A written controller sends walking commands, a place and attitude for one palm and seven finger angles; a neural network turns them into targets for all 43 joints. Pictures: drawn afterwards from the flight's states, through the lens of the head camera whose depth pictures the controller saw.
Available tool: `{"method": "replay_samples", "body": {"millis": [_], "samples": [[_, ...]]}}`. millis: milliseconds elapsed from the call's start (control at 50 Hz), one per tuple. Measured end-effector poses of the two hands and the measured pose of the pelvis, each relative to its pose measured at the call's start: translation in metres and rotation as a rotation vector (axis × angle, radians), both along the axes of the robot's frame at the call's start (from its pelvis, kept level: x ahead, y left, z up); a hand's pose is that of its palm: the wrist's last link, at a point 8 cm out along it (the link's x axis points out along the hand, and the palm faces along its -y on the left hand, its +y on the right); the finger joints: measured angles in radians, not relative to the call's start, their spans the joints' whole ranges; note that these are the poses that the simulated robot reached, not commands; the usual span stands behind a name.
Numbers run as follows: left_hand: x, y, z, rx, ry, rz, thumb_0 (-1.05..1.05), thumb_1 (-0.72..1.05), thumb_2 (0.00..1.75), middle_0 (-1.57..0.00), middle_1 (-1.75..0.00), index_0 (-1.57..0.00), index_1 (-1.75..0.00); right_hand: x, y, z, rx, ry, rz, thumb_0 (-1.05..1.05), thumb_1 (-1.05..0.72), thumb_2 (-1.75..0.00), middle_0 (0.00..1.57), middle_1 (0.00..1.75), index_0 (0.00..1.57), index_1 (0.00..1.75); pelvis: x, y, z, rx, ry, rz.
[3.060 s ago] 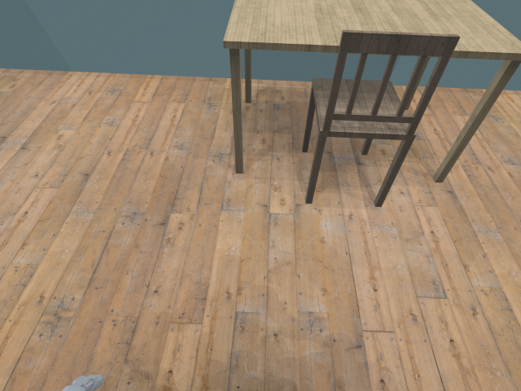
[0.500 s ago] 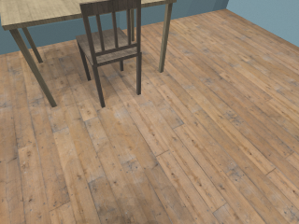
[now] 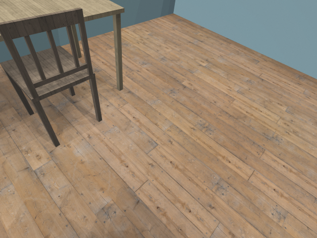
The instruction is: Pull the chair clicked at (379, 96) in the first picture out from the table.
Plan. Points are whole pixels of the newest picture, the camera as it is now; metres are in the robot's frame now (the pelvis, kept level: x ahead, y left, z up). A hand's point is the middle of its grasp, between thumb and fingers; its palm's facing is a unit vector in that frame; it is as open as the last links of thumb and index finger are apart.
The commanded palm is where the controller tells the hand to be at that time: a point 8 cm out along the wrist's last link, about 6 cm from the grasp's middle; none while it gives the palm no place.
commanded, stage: walk to a spot facing it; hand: left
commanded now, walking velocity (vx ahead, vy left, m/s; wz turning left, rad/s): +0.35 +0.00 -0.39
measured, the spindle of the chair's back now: (55, 53) +0.95 +0.56 -0.09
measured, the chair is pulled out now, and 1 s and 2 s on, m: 0.00 0.00 0.00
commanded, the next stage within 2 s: turn to face it in 1.18 s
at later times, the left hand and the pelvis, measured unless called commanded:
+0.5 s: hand (134, 169) +0.38 +0.08 -0.17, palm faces -0.26 -0.96 -0.12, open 7.3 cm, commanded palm none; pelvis +0.22 -0.04 -0.01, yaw -12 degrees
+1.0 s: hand (123, 159) +0.42 +0.13 -0.18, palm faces -0.15 -0.98 -0.14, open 7.3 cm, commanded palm none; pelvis +0.44 -0.05 +0.00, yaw -16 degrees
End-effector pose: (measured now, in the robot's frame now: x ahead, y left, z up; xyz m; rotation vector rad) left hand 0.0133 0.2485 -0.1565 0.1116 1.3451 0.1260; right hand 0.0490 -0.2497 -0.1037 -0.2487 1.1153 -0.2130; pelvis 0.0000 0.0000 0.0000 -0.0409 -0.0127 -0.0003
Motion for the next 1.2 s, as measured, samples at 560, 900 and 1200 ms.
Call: {"method": "replay_samples", "body": {"millis": [560, 900, 1200], "samples": [[0.382, -0.122, 0.012, -0.046, -0.245, -0.291, 0.00, 0.91, 0.89, -0.20, -0.29, -0.20, -0.30, 0.024, 0.036, -0.035, 0.256, 0.517, -0.438, 0.01, -0.91, -0.90, 0.21, 0.30, 0.20, 0.30, 0.239, -0.057, -0.010, 0.035, -0.004, -0.212], [0.394, -0.078, 0.023, 0.033, 0.021, -0.165, 0.00, 0.92, 0.89, -0.20, -0.29, -0.20, -0.30, 0.405, -0.069, 0.004, 0.087, -0.108, -0.159, 0.01, -0.92, -0.90, 0.20, 0.30, 0.19, 0.30, 0.387, -0.064, 0.012, 0.008, -0.005, -0.247], [0.568, -0.093, 0.025, 0.001, 0.037, -0.306, 0.01, 0.91, 0.90, -0.20, -0.29, -0.20, -0.30, 0.403, -0.047, -0.007, 0.074, 0.073, -0.424, -0.02, -0.96, -0.90, 0.21, 0.30, 0.20, 0.30, 0.507, -0.060, 0.017, 0.042, -0.016, -0.391]]}}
